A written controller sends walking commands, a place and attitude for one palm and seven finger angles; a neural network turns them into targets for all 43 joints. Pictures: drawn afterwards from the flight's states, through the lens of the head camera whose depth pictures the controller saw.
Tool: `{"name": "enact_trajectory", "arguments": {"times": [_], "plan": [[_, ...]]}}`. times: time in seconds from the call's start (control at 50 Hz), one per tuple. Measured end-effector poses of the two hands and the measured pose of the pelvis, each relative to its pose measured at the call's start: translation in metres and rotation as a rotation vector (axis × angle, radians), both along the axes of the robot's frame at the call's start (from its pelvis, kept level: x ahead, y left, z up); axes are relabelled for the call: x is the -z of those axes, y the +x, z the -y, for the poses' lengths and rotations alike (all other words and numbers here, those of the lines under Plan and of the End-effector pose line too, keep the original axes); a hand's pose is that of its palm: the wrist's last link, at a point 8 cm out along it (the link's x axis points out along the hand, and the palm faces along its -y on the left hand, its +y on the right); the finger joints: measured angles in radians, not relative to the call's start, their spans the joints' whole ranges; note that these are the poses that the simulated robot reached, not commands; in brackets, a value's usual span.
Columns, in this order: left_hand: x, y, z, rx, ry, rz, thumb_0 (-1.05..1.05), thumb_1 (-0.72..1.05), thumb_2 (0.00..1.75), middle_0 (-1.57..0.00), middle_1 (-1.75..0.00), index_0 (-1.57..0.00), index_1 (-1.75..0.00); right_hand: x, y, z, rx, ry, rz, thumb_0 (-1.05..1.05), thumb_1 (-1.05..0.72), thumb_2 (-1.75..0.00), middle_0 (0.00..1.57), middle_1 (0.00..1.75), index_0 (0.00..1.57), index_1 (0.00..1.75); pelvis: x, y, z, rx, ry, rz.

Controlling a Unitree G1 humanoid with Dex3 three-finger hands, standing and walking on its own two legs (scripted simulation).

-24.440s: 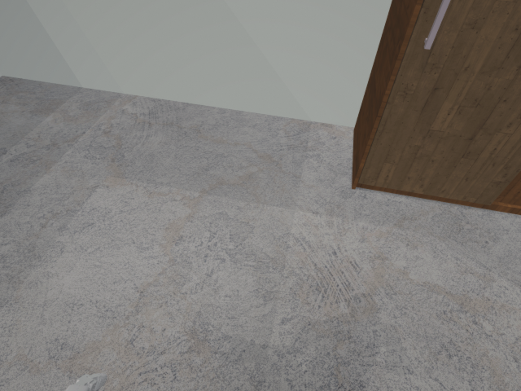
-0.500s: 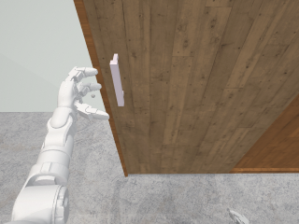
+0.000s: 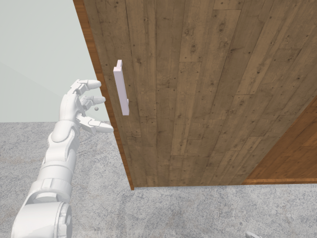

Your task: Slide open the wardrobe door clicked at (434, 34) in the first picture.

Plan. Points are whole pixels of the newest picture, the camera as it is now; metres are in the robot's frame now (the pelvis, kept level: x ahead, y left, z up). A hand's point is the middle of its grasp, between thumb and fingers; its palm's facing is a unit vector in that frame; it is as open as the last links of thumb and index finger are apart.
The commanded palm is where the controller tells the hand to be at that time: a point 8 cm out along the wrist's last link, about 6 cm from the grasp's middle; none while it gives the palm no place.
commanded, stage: move the hooked fingers beside the handle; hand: left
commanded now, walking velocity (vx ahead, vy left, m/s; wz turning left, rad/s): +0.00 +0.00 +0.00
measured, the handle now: (122, 89) +0.49 +0.11 +0.11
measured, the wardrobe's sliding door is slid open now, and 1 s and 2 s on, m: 0.00 0.00 0.00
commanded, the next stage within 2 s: feel for the door with the fingertips in 0.50 s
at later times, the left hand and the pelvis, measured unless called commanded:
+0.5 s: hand (98, 107) +0.40 +0.16 +0.13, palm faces +0.01 -1.00 -0.01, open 14.0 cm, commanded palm +0.38 +0.21 +0.12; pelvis +0.00 +0.00 +0.00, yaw +1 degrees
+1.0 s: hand (113, 107) +0.41 +0.12 +0.12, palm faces +0.02 -1.00 -0.02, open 13.9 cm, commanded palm +0.39 +0.18 +0.12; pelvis +0.00 +0.00 +0.00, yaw +0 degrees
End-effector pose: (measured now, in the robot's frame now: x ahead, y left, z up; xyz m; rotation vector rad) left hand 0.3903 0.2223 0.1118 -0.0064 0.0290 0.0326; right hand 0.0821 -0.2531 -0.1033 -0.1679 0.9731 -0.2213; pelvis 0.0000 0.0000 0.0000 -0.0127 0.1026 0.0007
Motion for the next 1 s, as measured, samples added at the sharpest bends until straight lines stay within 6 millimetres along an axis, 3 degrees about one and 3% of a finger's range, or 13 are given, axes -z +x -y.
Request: {"name": "enact_trajectory", "arguments": {"times": [0.2,0.34,0.5,0.64,0.76,0.86,1.0], "plan": [[-0.015,-0.012,0.004,0.033,0.012,0.099,-0.02,-0.5,0.29,-0.3,-1.2,-0.3,-1.2,-0.003,0.023,-0.001,-0.038,-0.013,0.044,0.01,-0.91,-0.9,0.2,0.3,0.2,0.3,0.001,0.0,-0.002,-0.015,-0.004,0.009],[-0.001,-0.006,0.005,0.019,0.002,0.005,-0.02,-0.5,0.29,-0.3,-1.2,-0.3,-1.2,-0.007,0.031,-0.007,-0.044,-0.003,0.078,0.01,-0.91,-0.9,0.2,0.3,0.2,0.3,0.0,-0.001,-0.002,-0.013,-0.003,0.006],[-0.014,-0.008,0.011,0.023,0.018,0.087,-0.02,-0.5,0.29,-0.3,-1.2,-0.3,-1.2,-0.002,0.023,-0.011,-0.05,0.009,0.056,0.01,-0.91,-0.9,0.2,0.3,0.2,0.3,0.001,-0.002,-0.003,-0.014,-0.003,0.013],[-0.003,-0.001,0.016,0.029,0.015,0.009,-0.02,-0.5,0.29,-0.3,-1.2,-0.3,-1.2,0.001,0.011,-0.008,-0.032,0.01,0.022,0.01,-0.91,-0.9,0.2,0.3,0.2,0.3,0.001,-0.003,-0.003,-0.014,-0.003,0.005],[-0.007,-0.003,0.032,0.038,0.008,0.072,-0.02,-0.5,0.3,-0.3,-1.2,-0.3,-1.2,0.004,0.003,-0.005,-0.022,0.011,0.009,0.01,-0.91,-0.9,0.2,0.3,0.2,0.3,0.001,-0.002,-0.002,-0.008,-0.001,0.002],[-0.005,-0.001,0.046,0.049,0.01,0.06,-0.02,-0.5,0.29,-0.3,-1.2,-0.3,-1.2,0.005,0.001,-0.003,-0.018,0.016,0.005,0.01,-0.91,-0.9,0.2,0.3,0.2,0.3,0.002,-0.002,0.0,-0.008,0.0,0.004],[-0.005,0.002,0.046,0.014,0.023,0.045,-0.02,-0.5,0.3,-0.3,-1.2,-0.31,-1.21,0.004,0.003,-0.001,-0.015,0.02,0.013,0.01,-0.91,-0.9,0.2,0.3,0.2,0.3,0.001,-0.002,0.003,-0.006,0.002,0.003]]}}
